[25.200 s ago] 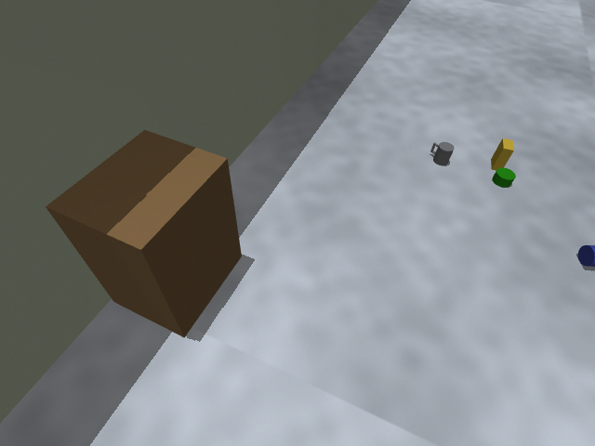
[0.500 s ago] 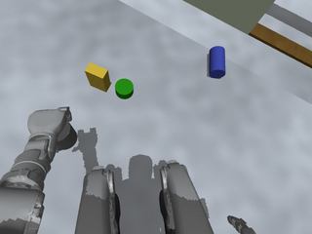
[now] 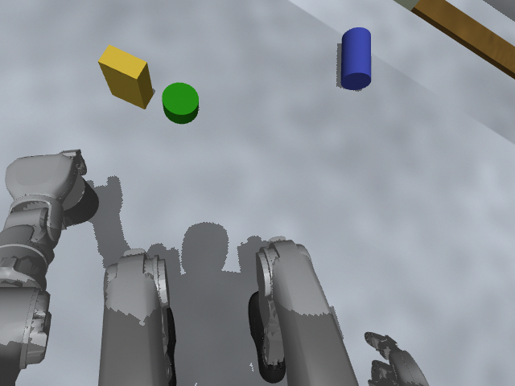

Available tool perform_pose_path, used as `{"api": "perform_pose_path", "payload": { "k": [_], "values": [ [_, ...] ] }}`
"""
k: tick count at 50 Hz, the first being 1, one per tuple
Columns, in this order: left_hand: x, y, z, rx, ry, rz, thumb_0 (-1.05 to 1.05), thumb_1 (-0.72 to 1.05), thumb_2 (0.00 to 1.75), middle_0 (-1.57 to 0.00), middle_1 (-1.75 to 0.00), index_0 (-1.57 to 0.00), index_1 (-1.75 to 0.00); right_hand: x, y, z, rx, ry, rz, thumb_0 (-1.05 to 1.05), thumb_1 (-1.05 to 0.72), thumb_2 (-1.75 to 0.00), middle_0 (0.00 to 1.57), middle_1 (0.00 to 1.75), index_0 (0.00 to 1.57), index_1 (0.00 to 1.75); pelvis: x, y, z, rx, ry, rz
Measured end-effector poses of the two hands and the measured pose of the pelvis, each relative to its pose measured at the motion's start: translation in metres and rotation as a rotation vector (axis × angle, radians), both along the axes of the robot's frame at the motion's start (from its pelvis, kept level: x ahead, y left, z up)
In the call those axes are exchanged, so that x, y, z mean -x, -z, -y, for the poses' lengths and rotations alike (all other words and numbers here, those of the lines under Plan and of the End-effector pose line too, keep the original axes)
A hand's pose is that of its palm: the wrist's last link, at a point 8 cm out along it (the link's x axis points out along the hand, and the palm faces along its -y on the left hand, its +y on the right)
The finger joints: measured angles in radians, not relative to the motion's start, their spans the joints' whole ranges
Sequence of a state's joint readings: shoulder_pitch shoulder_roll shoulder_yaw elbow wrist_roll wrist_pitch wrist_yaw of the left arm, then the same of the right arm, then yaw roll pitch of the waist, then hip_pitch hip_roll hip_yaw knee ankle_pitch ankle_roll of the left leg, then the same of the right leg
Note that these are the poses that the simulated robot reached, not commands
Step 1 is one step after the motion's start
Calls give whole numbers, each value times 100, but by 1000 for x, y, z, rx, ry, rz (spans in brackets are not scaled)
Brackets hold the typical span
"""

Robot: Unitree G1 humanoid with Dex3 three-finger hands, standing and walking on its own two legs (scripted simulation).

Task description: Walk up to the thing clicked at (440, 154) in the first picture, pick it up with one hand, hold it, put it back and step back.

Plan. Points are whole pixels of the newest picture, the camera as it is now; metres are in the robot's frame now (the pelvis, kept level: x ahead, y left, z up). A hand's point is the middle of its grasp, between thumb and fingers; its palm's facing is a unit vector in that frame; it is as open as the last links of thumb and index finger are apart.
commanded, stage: crouch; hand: left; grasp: from above
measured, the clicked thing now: (58, 201) +0.41 +0.28 -0.22
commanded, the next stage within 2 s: lower in 0.36 s
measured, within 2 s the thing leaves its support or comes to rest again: rests again in 1.38 s
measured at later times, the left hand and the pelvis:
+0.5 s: hand (68, 201) +0.42 +0.27 -0.23, palm faces -0.46 -0.05 -0.89, open 10.4 cm; pelvis -0.01 +0.00 -0.05, yaw -1 degrees
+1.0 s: hand (83, 204) +0.42 +0.26 -0.30, palm faces -0.45 -0.07 -0.89, open 10.4 cm; pelvis -0.01 +0.00 -0.10, yaw -3 degrees
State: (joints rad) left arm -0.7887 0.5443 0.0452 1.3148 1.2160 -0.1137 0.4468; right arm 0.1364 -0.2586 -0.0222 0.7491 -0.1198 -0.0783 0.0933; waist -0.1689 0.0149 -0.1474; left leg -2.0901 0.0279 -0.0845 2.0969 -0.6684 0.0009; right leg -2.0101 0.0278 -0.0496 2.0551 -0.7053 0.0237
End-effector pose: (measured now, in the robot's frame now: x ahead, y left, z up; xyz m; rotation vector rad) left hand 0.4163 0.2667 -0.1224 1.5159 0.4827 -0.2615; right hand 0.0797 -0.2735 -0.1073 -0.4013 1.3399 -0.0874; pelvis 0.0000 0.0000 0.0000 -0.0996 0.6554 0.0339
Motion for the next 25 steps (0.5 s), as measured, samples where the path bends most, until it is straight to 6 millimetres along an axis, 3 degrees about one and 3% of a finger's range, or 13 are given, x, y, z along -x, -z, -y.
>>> {"api": "perform_pose_path", "payload": {
  "k": [12,25],
  "values": [
    [-2,30,1,2,2,10,0,-12,74,-64,-84,-58,-82,25,32,-2,-16,30,-48,0,-92,-91,20,30,21,30,6,31,1,0,16,16],
    [-7,51,-1,-3,-7,-1,0,-12,73,-65,-83,-58,-81,34,55,-3,-28,24,-70,0,-92,-91,20,30,21,30,9,53,2,-1,20,28]
  ]
}}
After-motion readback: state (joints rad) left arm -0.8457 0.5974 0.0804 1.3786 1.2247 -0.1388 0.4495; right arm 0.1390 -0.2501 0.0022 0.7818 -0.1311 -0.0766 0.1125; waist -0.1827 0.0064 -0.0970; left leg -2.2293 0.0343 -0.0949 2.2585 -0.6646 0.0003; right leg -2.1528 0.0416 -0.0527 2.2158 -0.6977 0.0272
